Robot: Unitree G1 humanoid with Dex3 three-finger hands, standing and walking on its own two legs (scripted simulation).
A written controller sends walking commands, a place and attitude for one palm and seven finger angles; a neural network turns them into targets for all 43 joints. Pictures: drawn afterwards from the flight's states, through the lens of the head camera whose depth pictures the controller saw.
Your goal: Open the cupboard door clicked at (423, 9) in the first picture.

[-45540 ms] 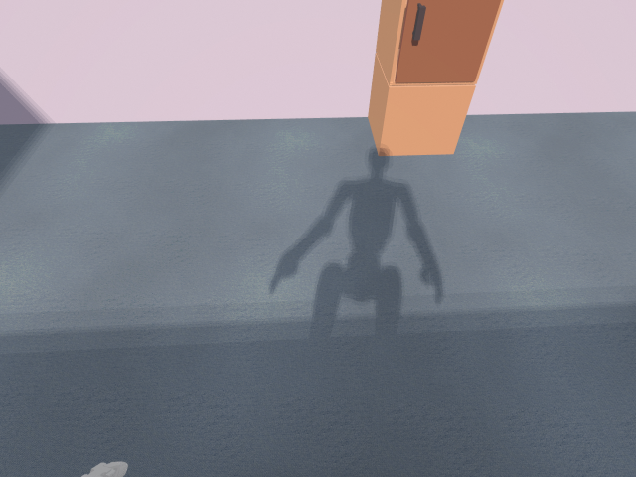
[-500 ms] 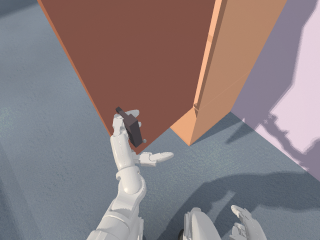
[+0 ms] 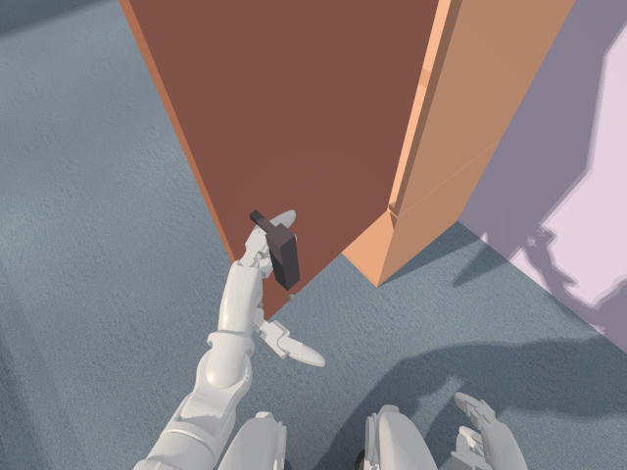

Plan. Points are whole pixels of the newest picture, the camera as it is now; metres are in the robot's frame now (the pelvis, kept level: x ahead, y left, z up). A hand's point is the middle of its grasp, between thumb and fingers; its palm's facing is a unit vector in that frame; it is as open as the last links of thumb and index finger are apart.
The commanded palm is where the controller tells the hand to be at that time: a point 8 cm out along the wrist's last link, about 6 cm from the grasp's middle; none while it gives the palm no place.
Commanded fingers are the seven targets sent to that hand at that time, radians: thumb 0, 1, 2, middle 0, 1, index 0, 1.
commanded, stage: slide the hand sideways off the handle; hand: left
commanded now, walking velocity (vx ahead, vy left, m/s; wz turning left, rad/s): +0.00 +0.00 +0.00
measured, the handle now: (273, 250) +0.39 +0.07 +0.03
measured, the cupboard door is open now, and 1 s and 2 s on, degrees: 96 96 96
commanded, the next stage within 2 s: draw the hand back to the body in 1.04 s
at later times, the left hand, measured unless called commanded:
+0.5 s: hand (265, 329) +0.28 +0.07 +0.02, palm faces -0.15 -0.99 -0.01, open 16.3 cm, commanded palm +0.26 +0.13 +0.02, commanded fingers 0.00 -0.50 0.30 -0.15 -0.30 -0.15 -0.30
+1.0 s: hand (221, 366) +0.24 +0.12 +0.02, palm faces -0.09 -1.00 -0.03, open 16.3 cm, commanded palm +0.22 +0.18 +0.02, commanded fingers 0.00 -0.50 0.30 -0.15 -0.30 -0.15 -0.30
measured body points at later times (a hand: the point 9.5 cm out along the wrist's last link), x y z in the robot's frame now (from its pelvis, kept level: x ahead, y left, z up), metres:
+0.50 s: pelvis +0.00 +0.01 -0.01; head +0.09 +0.00 +0.43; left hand +0.28 +0.12 +0.03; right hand +0.19 -0.21 -0.11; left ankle +0.02 +0.13 -0.63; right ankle +0.05 -0.11 -0.63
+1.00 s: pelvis +0.01 +0.00 -0.02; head +0.10 +0.00 +0.42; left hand +0.24 +0.17 +0.02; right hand +0.20 -0.22 -0.11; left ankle +0.02 +0.13 -0.63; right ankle +0.05 -0.11 -0.63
